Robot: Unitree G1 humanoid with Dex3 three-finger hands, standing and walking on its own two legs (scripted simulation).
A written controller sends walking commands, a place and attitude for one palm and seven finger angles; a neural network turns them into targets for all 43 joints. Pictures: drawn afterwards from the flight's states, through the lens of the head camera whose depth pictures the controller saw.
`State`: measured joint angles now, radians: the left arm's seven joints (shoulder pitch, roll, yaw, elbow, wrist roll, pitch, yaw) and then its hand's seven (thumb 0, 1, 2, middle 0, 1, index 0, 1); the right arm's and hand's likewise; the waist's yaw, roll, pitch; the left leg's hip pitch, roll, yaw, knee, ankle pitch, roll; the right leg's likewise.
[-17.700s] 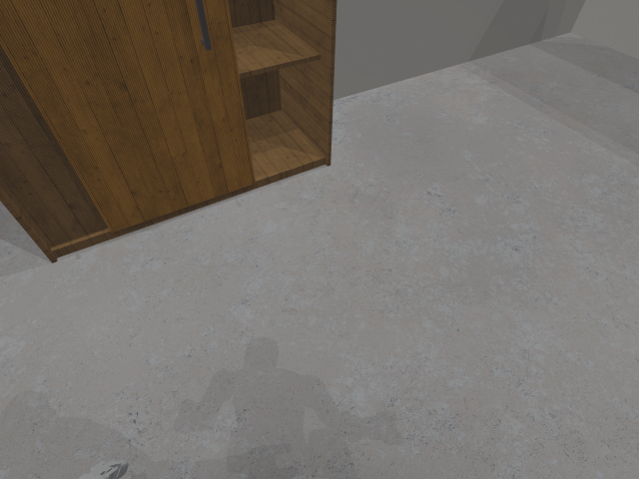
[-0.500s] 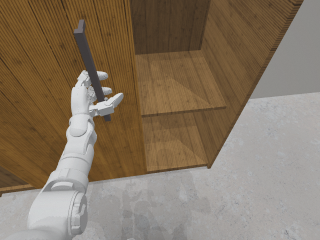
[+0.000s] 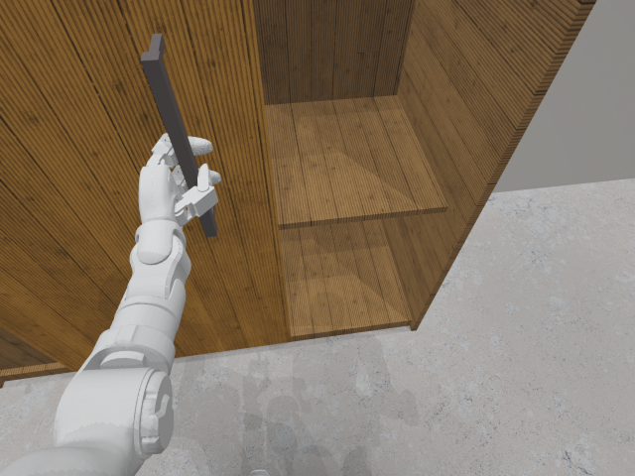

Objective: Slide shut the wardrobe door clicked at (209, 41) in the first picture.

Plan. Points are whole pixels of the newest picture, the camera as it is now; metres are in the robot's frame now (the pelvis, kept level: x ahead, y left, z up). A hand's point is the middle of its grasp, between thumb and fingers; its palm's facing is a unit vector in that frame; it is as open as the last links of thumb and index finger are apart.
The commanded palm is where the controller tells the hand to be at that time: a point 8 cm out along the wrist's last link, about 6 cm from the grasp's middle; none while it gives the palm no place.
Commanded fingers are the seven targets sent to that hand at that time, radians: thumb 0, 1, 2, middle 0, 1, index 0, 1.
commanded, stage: grip the handle and tug to test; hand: left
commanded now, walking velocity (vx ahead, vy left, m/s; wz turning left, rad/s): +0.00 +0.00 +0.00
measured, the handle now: (189, 154) +0.51 +0.16 +0.12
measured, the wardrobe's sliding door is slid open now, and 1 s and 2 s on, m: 0.39 0.39 0.32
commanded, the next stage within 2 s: tug the door sideways, standing still in 0.44 s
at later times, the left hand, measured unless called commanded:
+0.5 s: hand (209, 193) +0.45 +0.13 +0.10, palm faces +0.11 -0.99 +0.01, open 5.6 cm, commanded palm +0.39 +0.18 +0.10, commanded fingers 0.00 0.90 0.90 -0.45 -1.40 -0.45 -1.40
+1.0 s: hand (214, 190) +0.46 +0.12 +0.10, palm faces +0.17 -0.99 +0.00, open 5.5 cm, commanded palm +0.43 +0.12 +0.10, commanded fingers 0.00 0.90 0.90 -0.45 -1.40 -0.45 -1.40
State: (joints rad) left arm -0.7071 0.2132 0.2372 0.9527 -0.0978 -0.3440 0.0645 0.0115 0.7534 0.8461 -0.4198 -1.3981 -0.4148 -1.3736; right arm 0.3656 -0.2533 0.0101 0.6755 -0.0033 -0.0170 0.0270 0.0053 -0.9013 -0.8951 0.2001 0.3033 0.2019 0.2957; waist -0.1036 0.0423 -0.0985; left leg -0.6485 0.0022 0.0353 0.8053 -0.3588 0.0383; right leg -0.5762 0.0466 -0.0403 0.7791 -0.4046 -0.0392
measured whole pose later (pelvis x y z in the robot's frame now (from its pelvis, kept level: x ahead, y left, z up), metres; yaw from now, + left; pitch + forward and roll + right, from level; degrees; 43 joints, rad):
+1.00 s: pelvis +0.02 +0.00 +0.00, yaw +3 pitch +12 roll -1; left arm -0.65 0.13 0.08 0.79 -0.13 -0.26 0.19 0.02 0.79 0.85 -0.34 -1.40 -0.34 -1.39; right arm 0.32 -0.23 -0.01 0.69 -0.01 -0.05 0.05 0.00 -0.90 -0.90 0.20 0.30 0.20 0.30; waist -0.05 0.05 -0.10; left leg -0.63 -0.02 -0.01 0.80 -0.38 0.04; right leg -0.53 0.03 -0.08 0.76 -0.43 -0.04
